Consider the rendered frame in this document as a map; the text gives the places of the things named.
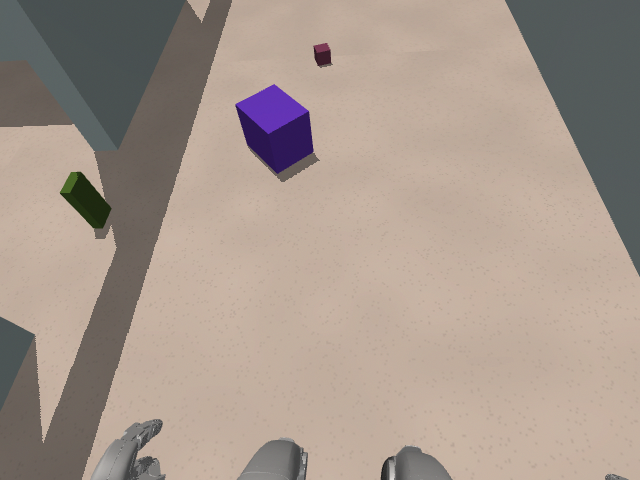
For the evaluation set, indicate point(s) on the left robot hand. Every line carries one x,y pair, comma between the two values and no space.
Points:
119,460

